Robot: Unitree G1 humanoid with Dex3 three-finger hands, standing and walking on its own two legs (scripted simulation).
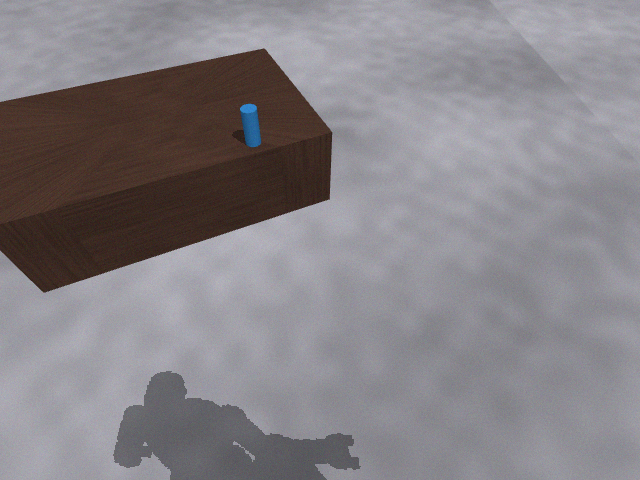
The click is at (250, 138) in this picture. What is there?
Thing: squat round
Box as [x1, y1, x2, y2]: [240, 104, 260, 146]
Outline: 245,104 240,107 246,144 249,146 256,146 260,143 256,107 253,104
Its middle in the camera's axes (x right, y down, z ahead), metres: -0.24 -0.41 +1.40
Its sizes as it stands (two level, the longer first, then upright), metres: 0.058 0.058 0.142
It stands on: a support 0.36 m high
